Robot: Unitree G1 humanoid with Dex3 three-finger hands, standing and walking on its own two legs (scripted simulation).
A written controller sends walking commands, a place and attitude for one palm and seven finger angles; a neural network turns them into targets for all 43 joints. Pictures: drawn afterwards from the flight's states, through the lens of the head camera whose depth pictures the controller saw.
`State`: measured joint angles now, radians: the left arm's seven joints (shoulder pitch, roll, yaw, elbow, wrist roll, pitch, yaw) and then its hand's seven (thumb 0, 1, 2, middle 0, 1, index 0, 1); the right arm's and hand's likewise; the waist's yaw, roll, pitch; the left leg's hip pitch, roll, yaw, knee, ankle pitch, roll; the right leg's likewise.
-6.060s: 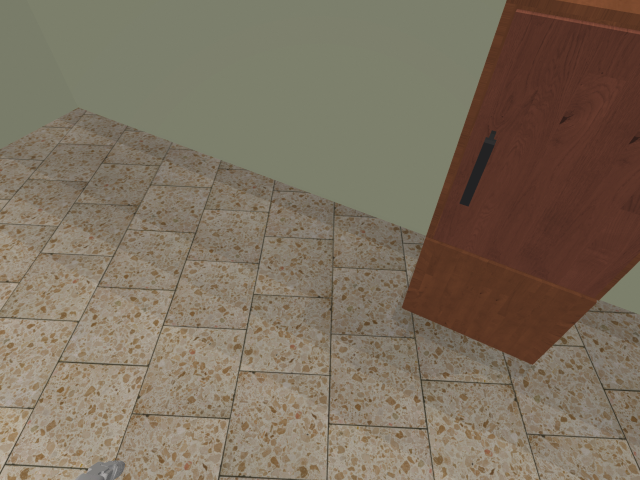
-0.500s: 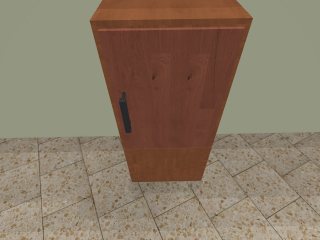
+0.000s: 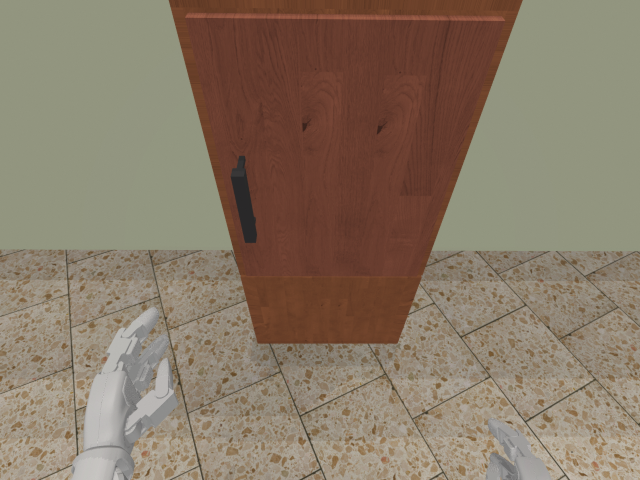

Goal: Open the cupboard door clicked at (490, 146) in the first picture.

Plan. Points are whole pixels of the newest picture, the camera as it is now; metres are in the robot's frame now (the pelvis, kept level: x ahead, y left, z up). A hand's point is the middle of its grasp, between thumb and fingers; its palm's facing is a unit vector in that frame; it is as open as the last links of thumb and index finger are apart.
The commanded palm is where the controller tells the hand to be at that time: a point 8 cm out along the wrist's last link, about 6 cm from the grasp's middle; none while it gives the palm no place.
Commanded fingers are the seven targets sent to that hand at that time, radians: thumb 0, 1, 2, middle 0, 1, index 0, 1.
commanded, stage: raise the hand with hooked fingers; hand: left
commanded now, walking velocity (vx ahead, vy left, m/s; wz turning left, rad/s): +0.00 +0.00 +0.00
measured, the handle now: (246, 201) +0.59 +0.16 -0.03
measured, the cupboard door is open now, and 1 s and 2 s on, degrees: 0 0 0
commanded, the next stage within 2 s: move the hooked fingers beside the handle in 1.88 s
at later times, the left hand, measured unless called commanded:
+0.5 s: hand (162, 417) +0.21 +0.21 -0.04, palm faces +0.02 -1.00 -0.04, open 10.4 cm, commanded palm +0.18 +0.27 -0.03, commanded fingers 0.00 0.04 0.53 -0.26 -0.86 -0.26 -0.86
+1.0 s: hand (120, 398) +0.23 +0.27 -0.03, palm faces +0.06 -1.00 -0.05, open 13.3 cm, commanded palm +0.21 +0.32 -0.03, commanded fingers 0.00 -0.50 0.30 -0.30 -1.20 -0.30 -1.20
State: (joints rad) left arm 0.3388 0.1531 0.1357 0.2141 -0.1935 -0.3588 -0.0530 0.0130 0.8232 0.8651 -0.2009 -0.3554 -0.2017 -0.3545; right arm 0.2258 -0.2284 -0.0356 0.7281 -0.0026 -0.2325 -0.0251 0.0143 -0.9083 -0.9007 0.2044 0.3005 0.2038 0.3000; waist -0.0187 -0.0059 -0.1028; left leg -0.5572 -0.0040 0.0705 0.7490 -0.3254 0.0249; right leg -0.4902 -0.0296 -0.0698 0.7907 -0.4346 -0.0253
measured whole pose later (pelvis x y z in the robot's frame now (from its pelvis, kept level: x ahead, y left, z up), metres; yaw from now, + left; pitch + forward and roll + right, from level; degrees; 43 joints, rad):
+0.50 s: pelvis -0.03 -0.02 -0.08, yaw +0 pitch +17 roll -2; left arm 0.24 0.29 0.30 0.20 -0.35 -0.38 -0.40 0.01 0.26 0.63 -0.24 -0.71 -0.24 -0.71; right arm 0.22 -0.20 0.02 0.62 0.02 -0.20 -0.07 0.02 -0.90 -0.90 0.21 0.30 0.21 0.30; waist 0.00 0.03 -0.15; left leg -1.04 0.06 -0.02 1.23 -0.48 -0.01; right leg -0.92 0.02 -0.15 1.20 -0.58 -0.07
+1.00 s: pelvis -0.03 +0.02 -0.07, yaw +0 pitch +17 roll -4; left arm 0.18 0.32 0.32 0.23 -0.33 -0.44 -0.37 0.00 -0.32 0.38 -0.28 -1.09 -0.29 -1.09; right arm 0.21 -0.25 0.02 0.55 0.02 -0.20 -0.05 0.02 -0.91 -0.90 0.21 0.30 0.21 0.30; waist 0.00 0.02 -0.15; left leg -1.02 0.03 0.02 1.19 -0.47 0.06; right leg -0.89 -0.01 -0.11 1.14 -0.54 -0.01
